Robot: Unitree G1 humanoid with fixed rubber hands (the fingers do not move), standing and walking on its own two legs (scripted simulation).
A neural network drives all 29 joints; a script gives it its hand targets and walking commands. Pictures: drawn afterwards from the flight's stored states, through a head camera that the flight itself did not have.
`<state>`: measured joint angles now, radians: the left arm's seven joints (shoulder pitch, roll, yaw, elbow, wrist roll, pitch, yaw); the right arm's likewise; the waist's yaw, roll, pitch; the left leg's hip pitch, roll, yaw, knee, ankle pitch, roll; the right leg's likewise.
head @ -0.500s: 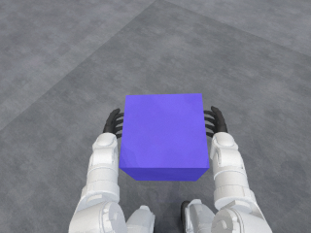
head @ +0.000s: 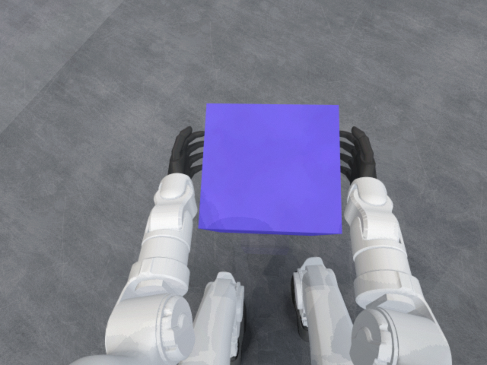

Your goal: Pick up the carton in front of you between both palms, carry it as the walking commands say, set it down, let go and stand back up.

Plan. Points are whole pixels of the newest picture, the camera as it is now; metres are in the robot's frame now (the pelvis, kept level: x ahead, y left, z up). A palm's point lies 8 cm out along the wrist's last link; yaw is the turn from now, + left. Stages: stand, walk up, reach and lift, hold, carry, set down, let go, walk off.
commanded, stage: set down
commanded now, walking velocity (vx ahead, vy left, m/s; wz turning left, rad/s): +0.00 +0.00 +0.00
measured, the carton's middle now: (267, 180) +0.43 -0.02 -0.16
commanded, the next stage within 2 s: none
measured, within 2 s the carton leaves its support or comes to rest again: rests again in 1.80 s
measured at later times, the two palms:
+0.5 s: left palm (210, 180) +0.46 +0.10 -0.24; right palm (344, 187) +0.43 -0.19 -0.24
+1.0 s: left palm (227, 184) +0.48 +0.08 -0.37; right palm (341, 186) +0.45 -0.22 -0.35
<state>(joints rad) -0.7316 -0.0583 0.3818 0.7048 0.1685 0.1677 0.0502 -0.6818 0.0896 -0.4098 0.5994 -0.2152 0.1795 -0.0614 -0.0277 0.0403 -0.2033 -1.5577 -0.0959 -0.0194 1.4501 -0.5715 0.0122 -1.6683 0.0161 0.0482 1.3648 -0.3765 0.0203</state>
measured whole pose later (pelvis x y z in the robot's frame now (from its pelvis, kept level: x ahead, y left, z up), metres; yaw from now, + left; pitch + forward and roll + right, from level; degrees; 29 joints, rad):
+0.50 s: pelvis -0.03 -0.01 -0.13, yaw +2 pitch +45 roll +3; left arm -1.03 0.06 0.30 0.83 0.07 0.15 0.10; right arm -0.93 -0.01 -0.41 0.67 -0.12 0.17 -0.10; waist -0.05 0.03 -0.09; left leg -2.03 -0.11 0.00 1.88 -0.65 -0.02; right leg -2.16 0.02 0.05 1.78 -0.42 0.01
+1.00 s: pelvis -0.04 +0.00 -0.21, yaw +1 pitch +42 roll +1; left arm -1.27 0.17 0.15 0.99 -0.02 0.14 0.18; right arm -1.21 -0.18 -0.33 0.89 0.03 0.15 -0.11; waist -0.11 0.01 0.15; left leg -2.22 -0.12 0.02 2.18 -0.69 -0.01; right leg -2.36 0.03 0.04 2.04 -0.42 0.04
